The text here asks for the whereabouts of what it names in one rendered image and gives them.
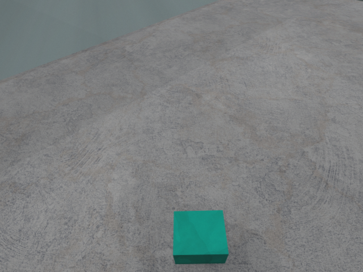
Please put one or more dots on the carton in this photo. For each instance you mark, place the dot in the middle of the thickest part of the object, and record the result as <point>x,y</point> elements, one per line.
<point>199,237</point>

